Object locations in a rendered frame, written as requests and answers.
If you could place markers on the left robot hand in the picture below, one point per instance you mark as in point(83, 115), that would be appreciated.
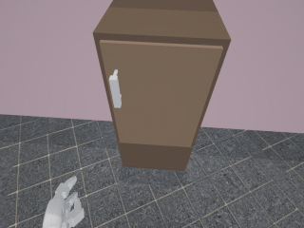
point(58, 214)

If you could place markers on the cupboard door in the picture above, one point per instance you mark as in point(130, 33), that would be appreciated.
point(164, 88)

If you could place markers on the handle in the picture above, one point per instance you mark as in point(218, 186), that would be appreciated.
point(115, 89)

